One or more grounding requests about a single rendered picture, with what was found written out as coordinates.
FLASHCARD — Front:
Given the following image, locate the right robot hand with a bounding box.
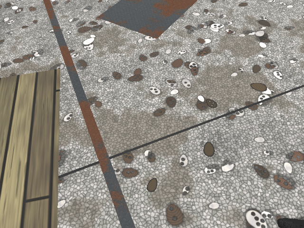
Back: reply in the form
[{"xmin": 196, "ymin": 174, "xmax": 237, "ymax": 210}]
[{"xmin": 277, "ymin": 218, "xmax": 304, "ymax": 228}]

